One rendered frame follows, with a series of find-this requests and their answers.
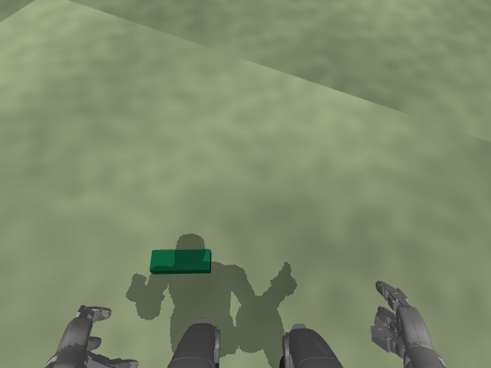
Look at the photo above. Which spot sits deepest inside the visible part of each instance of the left robot hand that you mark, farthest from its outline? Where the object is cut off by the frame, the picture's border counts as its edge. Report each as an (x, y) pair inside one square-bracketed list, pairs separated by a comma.
[(77, 336)]

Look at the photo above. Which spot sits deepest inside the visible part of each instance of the carton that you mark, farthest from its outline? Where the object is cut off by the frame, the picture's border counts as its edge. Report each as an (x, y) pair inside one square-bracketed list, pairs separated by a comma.
[(181, 261)]

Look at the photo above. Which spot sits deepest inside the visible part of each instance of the right robot arm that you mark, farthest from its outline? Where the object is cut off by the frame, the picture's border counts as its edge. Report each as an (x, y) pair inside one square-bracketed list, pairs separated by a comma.
[(422, 357)]

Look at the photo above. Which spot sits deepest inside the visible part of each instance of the right robot hand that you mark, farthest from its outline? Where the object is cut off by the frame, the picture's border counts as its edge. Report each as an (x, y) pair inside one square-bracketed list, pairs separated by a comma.
[(404, 330)]

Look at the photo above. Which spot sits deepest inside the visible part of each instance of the left robot arm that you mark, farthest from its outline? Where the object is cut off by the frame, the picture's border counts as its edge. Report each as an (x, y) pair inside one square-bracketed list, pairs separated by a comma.
[(69, 358)]

